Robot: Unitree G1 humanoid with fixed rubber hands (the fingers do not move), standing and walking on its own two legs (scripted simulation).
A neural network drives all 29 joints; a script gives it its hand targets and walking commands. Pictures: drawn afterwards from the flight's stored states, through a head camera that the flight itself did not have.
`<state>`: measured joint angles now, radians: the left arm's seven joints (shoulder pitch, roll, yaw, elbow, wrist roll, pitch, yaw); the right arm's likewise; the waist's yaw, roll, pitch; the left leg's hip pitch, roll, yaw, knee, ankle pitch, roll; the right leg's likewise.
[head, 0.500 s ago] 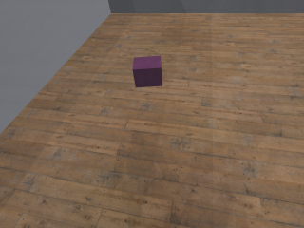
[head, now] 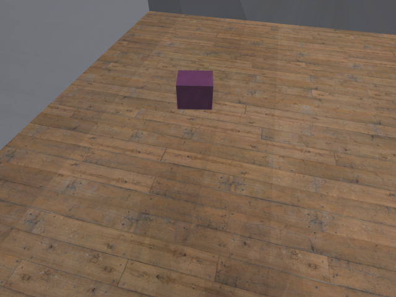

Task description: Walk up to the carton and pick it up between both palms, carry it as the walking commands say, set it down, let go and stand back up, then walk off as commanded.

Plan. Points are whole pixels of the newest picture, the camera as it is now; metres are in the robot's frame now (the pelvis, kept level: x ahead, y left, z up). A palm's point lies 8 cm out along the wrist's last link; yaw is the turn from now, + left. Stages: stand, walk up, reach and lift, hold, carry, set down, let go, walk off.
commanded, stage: stand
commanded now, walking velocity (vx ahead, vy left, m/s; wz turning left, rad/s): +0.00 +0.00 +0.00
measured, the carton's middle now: (195, 90) +1.73 +0.03 -0.67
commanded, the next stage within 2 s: none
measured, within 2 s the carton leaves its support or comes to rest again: neither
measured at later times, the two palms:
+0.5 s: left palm out of the picture -0.03 +0.22 -0.15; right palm out of the picture -0.02 -0.21 -0.15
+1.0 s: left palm out of the picture -0.03 +0.22 -0.15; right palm out of the picture -0.02 -0.20 -0.15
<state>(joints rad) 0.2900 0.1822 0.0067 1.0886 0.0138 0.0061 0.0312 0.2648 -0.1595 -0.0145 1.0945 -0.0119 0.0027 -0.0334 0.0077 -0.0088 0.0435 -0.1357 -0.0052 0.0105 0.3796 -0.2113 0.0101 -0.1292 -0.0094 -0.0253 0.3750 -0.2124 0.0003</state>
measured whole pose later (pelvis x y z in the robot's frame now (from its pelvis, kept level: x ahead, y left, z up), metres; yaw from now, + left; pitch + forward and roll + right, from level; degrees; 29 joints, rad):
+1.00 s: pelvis +0.01 +0.01 +0.00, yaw +0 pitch -1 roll +0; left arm 0.33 0.13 -0.01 1.15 0.01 -0.01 0.04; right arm 0.32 -0.13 0.00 1.13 -0.01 -0.01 -0.04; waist 0.00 0.00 0.03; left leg -0.16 -0.02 0.01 0.41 -0.23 0.02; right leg -0.15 -0.02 -0.02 0.41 -0.24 0.01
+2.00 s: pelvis +0.01 +0.00 +0.00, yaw +0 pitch -2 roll +0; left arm 0.10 0.39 0.00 1.07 0.01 -0.04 0.00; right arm 0.10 -0.39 0.00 1.07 -0.01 -0.04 0.00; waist 0.00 0.00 0.04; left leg -0.10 -0.01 0.01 0.32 -0.19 0.01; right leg -0.10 -0.01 -0.02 0.32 -0.19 0.00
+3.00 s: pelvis -0.03 +0.06 -0.01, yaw +32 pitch +2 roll -2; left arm 0.05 0.31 0.06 0.81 0.02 0.06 0.01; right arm 0.20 -0.33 -0.09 0.82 -0.01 0.06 0.02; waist -0.04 -0.02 0.11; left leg -0.32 -0.10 -0.13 0.48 -0.17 0.07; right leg -0.47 -0.06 0.04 0.94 -0.41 0.12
